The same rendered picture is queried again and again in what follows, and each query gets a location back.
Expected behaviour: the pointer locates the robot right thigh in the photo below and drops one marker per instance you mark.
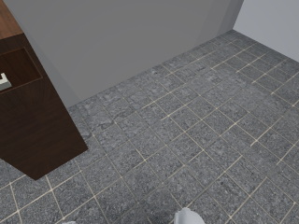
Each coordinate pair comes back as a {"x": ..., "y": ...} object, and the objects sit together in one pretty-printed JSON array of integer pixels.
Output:
[{"x": 187, "y": 217}]

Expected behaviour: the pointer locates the cabinet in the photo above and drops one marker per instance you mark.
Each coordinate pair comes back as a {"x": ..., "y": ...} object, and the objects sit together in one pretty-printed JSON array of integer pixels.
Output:
[{"x": 37, "y": 134}]

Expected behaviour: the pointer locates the drawer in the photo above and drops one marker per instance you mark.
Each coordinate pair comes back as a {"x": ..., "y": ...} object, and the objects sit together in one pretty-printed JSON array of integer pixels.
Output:
[{"x": 18, "y": 68}]

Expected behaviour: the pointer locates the handle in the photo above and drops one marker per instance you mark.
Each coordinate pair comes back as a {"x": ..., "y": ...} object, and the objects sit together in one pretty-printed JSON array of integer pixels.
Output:
[{"x": 4, "y": 83}]

